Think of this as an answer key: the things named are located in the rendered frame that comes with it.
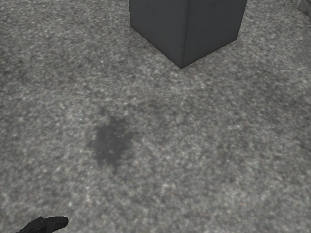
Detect robot left hand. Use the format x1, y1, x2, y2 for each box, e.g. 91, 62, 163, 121
16, 216, 69, 233

